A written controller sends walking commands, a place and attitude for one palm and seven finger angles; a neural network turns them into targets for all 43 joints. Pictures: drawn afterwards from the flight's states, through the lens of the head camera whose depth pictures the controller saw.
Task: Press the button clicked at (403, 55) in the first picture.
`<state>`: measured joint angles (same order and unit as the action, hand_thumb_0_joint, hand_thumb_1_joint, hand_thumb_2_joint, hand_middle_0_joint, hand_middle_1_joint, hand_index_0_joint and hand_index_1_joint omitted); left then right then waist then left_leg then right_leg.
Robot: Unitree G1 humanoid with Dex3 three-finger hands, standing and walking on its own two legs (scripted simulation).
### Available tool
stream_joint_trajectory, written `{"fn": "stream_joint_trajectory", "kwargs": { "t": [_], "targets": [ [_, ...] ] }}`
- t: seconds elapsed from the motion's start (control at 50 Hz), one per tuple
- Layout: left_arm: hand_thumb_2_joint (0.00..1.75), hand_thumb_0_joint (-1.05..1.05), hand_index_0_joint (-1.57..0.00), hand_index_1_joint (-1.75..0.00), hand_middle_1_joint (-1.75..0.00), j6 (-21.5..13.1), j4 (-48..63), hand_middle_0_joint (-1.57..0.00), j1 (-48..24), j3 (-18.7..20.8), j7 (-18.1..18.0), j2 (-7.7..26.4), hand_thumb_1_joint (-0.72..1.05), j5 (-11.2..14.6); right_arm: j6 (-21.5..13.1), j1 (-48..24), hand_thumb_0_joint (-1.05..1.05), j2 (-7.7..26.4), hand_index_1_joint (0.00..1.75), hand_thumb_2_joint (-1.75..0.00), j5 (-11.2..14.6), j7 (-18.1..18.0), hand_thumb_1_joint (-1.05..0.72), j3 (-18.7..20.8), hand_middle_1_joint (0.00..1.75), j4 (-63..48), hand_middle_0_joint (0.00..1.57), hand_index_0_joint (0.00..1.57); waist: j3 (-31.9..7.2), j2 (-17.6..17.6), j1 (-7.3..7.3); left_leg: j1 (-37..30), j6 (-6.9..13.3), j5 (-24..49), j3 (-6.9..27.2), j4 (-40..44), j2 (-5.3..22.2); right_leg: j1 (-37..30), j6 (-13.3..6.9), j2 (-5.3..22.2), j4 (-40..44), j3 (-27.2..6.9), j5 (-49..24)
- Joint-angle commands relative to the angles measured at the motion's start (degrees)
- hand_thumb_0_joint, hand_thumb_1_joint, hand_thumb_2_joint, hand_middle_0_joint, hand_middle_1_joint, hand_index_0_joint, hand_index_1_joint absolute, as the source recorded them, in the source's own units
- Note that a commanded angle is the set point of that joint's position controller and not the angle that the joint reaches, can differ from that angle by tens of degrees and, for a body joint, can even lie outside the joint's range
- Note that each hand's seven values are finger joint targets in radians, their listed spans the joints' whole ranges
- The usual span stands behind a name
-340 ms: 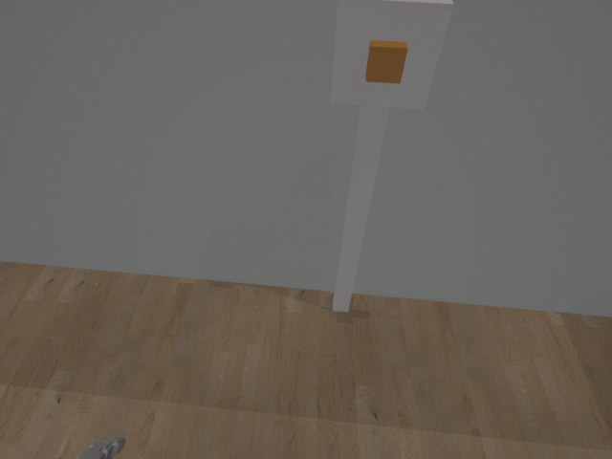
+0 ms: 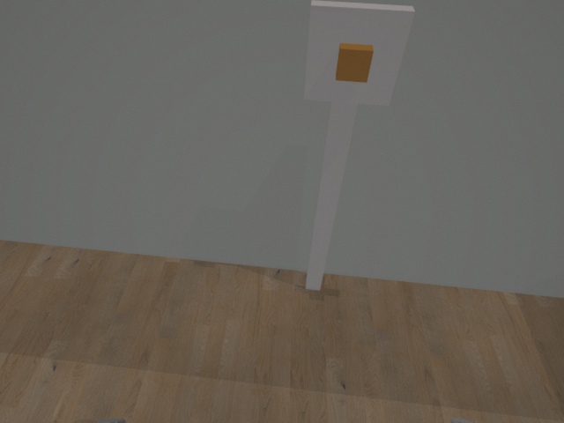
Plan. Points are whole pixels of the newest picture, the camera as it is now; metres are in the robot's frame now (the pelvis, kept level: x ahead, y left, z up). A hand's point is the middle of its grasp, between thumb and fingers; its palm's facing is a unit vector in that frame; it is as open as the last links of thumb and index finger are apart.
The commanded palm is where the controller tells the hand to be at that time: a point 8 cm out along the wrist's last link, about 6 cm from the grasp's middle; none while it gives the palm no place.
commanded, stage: stand and wait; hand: left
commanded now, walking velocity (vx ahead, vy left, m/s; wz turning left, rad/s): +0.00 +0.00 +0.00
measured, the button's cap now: (353, 62) +0.72 -0.09 +0.18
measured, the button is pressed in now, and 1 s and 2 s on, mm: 0 0 0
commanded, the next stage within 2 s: look at it before walking up in 0.68 s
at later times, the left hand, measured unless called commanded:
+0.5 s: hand out of the picture +0.06 +0.23 -0.15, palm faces -0.02 -0.94 -0.34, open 7.4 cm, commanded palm none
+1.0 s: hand out of the picture +0.05 +0.23 -0.15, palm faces -0.03 -0.94 -0.33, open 7.4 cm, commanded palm none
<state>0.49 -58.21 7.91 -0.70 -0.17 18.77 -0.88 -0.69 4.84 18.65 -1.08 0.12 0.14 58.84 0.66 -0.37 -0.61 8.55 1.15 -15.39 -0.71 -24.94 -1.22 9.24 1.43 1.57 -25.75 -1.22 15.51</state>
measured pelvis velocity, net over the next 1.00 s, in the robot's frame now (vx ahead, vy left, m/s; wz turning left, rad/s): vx -0.02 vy -0.02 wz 0.00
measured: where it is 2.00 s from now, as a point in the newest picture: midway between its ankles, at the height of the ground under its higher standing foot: outside the picture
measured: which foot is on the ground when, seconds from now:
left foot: down 0.00-1.00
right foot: down 0.00-1.00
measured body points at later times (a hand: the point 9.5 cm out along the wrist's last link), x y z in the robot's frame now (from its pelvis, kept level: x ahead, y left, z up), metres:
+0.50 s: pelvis -0.02 -0.01 +0.00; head -0.02 -0.02 +0.45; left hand +0.06 +0.28 -0.13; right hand +0.05 -0.31 -0.13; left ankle -0.02 +0.11 -0.74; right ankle -0.02 -0.14 -0.74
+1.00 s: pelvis -0.02 -0.02 +0.01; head -0.02 -0.02 +0.46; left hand +0.05 +0.28 -0.13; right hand +0.05 -0.31 -0.13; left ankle -0.02 +0.11 -0.74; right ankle -0.02 -0.14 -0.74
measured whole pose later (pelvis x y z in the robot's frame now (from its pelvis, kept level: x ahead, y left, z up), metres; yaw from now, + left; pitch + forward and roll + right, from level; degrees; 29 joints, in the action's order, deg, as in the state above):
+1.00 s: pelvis -0.02 -0.02 +0.01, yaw +0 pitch -1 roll +0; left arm -0.1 -62.6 8.5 -0.3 -0.1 18.7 -0.9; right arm -0.6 7.6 18.9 -0.8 0.2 0.1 64.7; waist 1.1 0.0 -0.1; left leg 7.7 -0.4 -11.4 -0.4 -20.6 0.4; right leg 8.4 0.1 0.0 -21.2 -0.9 11.4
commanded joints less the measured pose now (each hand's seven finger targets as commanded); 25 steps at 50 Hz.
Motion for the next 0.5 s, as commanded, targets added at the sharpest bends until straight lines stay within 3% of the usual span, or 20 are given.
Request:
{"fn": "stream_joint_trajectory", "kwargs": {
  "t": [0.0, 0.12, 0.32, 0.48],
  "targets": [
    [0.9, 0.0, -0.2, -0.3, -0.3, -1.7, 3.4, -0.2, -2.4, 2.8, -0.6, 12.1, 0.9, 0.3, -1.5, -2.7, 0.0, 12.0, 0.3, -0.9, 0.3, -1.2, -0.9, 2.6, 0.3, -3.4, 0.2, 0.2, -4.6, 0.5, 0.57, -2.0, 1.2, 16.5, 5.0, 3.9, 7.4, -1.5, -3.1, 5.2, 2.9, -3.6, -16.1],
    [0.9, 0.0, -0.2, -0.3, -0.3, -1.8, 1.9, -0.2, -2.1, 2.8, -0.6, 12.2, 0.9, 0.3, -1.4, -2.1, 0.0, 12.2, 0.3, -0.9, 0.4, -1.2, -0.9, 2.4, 0.3, -1.9, 0.2, 0.2, -4.1, 0.0, 0.59, -2.2, 1.0, 15.2, 5.1, 4.7, 7.7, -1.9, -3.2, 5.3, 4.1, -4.1, -15.9],
    [0.9, 0.0, -0.2, -0.3, -0.3, -1.8, 0.0, -0.2, -2.1, 2.6, -0.4, 12.2, 0.9, 0.3, -1.2, -1.2, 0.0, 12.2, 0.3, -0.9, 0.5, -1.0, -0.9, 2.0, 0.3, 0.4, 0.2, 0.2, -1.4, -0.7, 0.58, -0.9, 0.6, 9.1, 5.4, 6.8, 7.6, -0.3, -3.1, 5.3, 6.8, -5.1, -9.8],
    [0.9, 0.0, -0.2, -0.3, -0.3, -2.0, -0.4, -0.2, -2.1, 2.6, -0.5, 12.3, 0.9, 0.3, -1.3, -0.5, 0.0, 12.0, 0.3, -0.9, 0.5, -0.9, -0.9, 1.8, 0.3, 1.3, 0.2, 0.2, -1.7, -0.5, 0.55, -0.7, 0.4, 9.2, 5.5, 7.1, 7.7, -0.5, -3.3, 5.4, 7.4, -5.7, -9.6]
  ]
}}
